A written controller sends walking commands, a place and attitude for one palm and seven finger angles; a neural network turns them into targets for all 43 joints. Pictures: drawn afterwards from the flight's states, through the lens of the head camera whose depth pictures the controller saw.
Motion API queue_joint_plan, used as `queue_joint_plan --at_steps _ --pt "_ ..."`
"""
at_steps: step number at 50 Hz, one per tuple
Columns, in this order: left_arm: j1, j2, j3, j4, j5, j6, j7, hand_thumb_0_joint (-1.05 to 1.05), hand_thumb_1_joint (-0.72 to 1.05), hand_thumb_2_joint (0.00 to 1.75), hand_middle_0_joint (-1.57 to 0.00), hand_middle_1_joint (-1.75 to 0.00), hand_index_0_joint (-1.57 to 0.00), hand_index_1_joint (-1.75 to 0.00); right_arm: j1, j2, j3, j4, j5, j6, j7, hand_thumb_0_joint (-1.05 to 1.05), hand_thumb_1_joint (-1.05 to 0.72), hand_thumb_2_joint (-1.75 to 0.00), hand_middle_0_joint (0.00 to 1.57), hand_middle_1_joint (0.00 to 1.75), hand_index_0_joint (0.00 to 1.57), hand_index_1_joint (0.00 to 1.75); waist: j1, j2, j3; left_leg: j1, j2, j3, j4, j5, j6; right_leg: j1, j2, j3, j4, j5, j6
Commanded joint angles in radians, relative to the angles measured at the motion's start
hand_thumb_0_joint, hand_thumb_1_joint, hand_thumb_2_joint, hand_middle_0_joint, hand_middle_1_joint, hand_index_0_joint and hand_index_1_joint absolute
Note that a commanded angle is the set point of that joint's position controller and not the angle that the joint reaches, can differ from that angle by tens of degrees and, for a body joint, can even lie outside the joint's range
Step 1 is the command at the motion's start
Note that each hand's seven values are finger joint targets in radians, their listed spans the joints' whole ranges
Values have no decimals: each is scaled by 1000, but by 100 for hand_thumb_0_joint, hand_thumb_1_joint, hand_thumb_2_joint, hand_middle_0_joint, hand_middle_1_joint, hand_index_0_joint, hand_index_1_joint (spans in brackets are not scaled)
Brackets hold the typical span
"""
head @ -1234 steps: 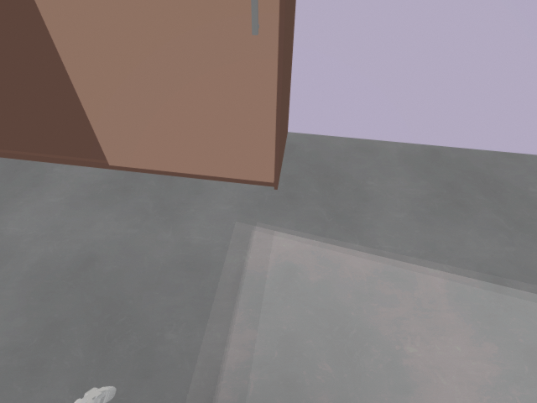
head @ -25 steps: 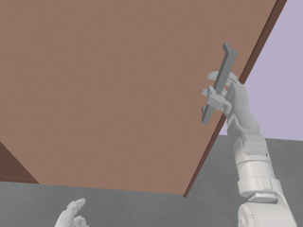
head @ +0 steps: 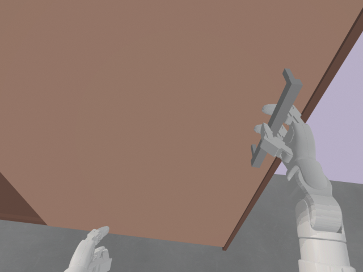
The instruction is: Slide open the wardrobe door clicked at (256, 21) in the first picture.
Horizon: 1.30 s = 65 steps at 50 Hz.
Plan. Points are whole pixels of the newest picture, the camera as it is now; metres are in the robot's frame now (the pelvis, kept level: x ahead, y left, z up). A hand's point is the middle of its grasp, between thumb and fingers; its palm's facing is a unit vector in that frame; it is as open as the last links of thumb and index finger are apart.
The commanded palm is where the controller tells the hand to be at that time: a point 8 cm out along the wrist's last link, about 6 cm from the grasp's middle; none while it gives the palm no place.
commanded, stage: tug the door sideways, standing still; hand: right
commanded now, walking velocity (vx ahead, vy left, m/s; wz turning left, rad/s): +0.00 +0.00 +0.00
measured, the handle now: (269, 123) +0.41 -0.16 +0.16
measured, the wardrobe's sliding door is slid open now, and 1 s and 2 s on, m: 0.00 0.05 0.32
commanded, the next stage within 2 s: step sideways, sliding the door along in 0.44 s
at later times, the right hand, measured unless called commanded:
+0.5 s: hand (259, 137) +0.35 -0.12 +0.17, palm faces +0.09 +0.99 -0.06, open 5.8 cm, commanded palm +0.33 -0.12 +0.17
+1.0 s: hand (235, 135) +0.36 -0.07 +0.16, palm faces +0.21 +0.97 -0.07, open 6.0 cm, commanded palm +0.34 -0.08 +0.17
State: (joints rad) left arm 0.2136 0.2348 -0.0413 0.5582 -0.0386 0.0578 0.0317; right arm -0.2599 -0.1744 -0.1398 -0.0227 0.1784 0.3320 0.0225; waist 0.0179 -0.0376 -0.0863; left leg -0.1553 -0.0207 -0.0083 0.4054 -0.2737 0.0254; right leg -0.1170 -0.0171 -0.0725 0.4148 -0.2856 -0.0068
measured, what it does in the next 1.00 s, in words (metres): steps on the spot: left foot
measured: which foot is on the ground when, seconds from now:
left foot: down 0.00-0.68, up 0.70-0.86, down 0.88-1.00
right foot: down 0.00-0.90, up 0.92-1.00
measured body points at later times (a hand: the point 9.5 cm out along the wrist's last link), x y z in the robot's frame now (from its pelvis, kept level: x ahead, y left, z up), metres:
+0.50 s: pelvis -0.01 +0.01 -0.01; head +0.00 +0.03 +0.44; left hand +0.20 +0.19 -0.11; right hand +0.34 -0.17 +0.17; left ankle -0.05 +0.11 -0.74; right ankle -0.08 -0.11 -0.74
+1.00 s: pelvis -0.03 +0.08 -0.03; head +0.01 +0.10 +0.42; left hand +0.13 +0.31 -0.15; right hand +0.35 -0.12 +0.17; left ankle +0.05 +0.15 -0.74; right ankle -0.07 -0.06 -0.69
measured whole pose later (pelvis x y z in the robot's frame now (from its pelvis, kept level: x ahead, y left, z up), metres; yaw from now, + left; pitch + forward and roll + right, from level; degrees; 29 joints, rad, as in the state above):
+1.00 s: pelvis -0.03 +0.08 -0.03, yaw -6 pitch -4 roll +0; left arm 0.19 0.23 0.00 0.71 -0.03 0.03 0.09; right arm -0.56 -0.15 -0.06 0.28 0.09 0.00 -0.14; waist -0.01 -0.05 0.15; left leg -0.34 -0.02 0.12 0.66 -0.26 0.09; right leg -0.39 -0.04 0.03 1.11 -0.54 0.00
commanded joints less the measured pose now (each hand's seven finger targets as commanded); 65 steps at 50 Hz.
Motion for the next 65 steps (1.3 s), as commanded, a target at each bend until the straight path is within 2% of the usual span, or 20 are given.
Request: queue_joint_plan --at_steps 1,12,19,24,27,28,29,31,34,36,42,43,45,46,49,53,54,56,58,65 --pt "-149 101 41 -149 4 -54 7 0 90 90 -20 -30 -20 -30 -307 -101 10 -350 13 -68 28 0 -90 -90 45 140 45 140 -55 47 -258 159 18 48 46 734 0 98 0 42 41 681 -23" --pt "-115 89 45 -80 19 -62 23 0 90 90 -20 -30 -20 -30 -574 56 191 -237 -28 -38 -1 0 -90 -90 45 140 45 140 7 40 -328 85 24 70 86 767 -7 180 8 79 106 804 -30" --pt "-150 71 31 -69 22 -79 16 0 90 90 -20 -30 -20 -30 -689 161 306 -162 -36 -125 8 0 -90 -90 45 140 45 140 30 68 -237 5 18 75 55 530 7 154 12 110 70 556 -25" --pt "-115 71 38 -66 25 -81 4 0 90 90 -20 -30 -20 -30 -731 197 340 -125 -38 -117 23 0 -90 -90 45 140 45 140 22 32 -346 36 24 80 128 777 -6 196 15 105 152 870 -40" --pt "-133 69 39 -56 21 -90 2 0 90 90 -20 -30 -20 -30 -831 189 340 -108 -42 -142 10 0 -90 -90 45 140 45 140 33 58 -343 0 18 83 101 579 3 184 10 128 113 670 -24" --pt "-146 114 47 -59 23 -75 30 0 90 90 -20 -30 -20 -30 -802 -230 49 -72 -96 -275 -61 0 -90 -90 45 140 45 140 2 81 -230 -48 53 35 80 368 -28 76 -70 145 103 511 -57" --pt "-145 80 40 -47 33 -60 35 0 90 90 -20 -30 -20 -30 -686 -53 163 26 -97 -313 -68 0 -90 -90 45 140 45 140 -1 106 -178 -49 57 40 88 273 -33 41 -75 157 68 358 -61" --pt "-141 83 45 -50 35 -62 48 0 90 90 -20 -30 -20 -30 -671 -6 198 50 -89 -348 -76 0 -90 -90 45 140 45 140 8 29 -168 -132 30 57 180 160 -29 75 -142 221 31 254 -91" --pt "-105 72 60 -52 42 -68 42 0 90 90 -20 -30 -20 -30 -786 30 252 -43 -79 -400 -71 0 -90 -90 45 140 45 140 55 -204 -246 -448 -3 28 446 -142 -23 427 -313 381 109 946 -201" --pt "-119 78 74 -52 39 -58 32 0 90 90 -20 -30 -20 -30 -817 -14 209 -25 -82 -411 -79 0 -90 -90 45 140 45 140 44 -155 -233 -508 10 -6 523 -268 -5 440 -360 429 96 824 -222" --pt "-170 94 73 -69 13 -59 53 0 90 90 -20 -30 -20 -30 -783 -25 191 30 -80 -445 -81 0 -90 -90 45 140 45 140 7 -87 -153 13 4 80 236 -35 0 -65 -293 148 138 292 -128" --pt "-189 83 68 -75 4 -62 58 0 90 90 -20 -30 -20 -30 -769 -13 203 30 -82 -442 -80 0 -90 -90 45 140 45 140 -11 -24 -163 157 24 52 168 0 12 -190 -237 80 256 172 -93" --pt "-231 50 62 -103 -1 -74 65 0 90 90 -20 -30 -20 -30 -762 -52 174 -1 -106 -440 -91 0 -90 -90 45 140 45 140 -39 400 -115 143 343 -518 -172 -35 158 -459 40 48 743 -370 -4" --pt "-235 69 73 -71 10 -88 70 0 90 90 -20 -30 -20 -30 -706 -39 172 49 -109 -433 -97 0 -90 -90 45 140 45 140 -51 310 -75 100 387 -545 -172 11 204 -462 29 126 842 -365 -7" --pt "-172 55 68 -22 20 -110 54 0 90 90 -20 -30 -20 -30 -817 29 243 -86 -118 -484 -89 0 -90 -90 45 140 45 140 0 117 -89 -10 282 -243 -76 82 189 -302 -30 81 733 -221 10" --pt "-151 46 67 -19 28 -116 61 0 90 90 -20 -30 -20 -30 -804 46 262 -88 -121 -530 -95 0 -90 -90 45 140 45 140 27 146 -200 -82 183 -42 97 182 121 2 -29 -9 218 -50 -1" --pt "-128 60 76 -14 30 -125 65 0 90 90 -20 -30 -20 -30 -822 46 274 -101 -117 -544 -94 0 -90 -90 45 140 45 140 48 70 -210 -217 153 -20 240 109 80 162 -94 39 47 30 -26" --pt "-137 108 92 -43 35 -132 52 0 90 90 -20 -30 -20 -30 -826 74 324 -121 -109 -556 -79 0 -90 -90 45 140 45 140 20 -254 -207 -576 34 -35 778 -232 -3 331 -596 708 -133 158 -226" --pt "-208 92 97 -37 25 -143 29 0 90 90 -20 -30 -20 -30 -891 30 286 -173 -104 -556 -65 0 -90 -90 45 140 45 140 -7 -20 -182 -598 95 -154 941 -162 -4 278 -613 547 -76 305 -258" --pt "-127 103 116 -72 14 -145 7 0 90 90 -20 -30 -20 -30 -752 140 390 -250 -126 -536 -40 0 -90 -90 45 140 45 140 19 -229 -173 -404 76 78 485 -66 -53 271 -359 36 42 691 -97"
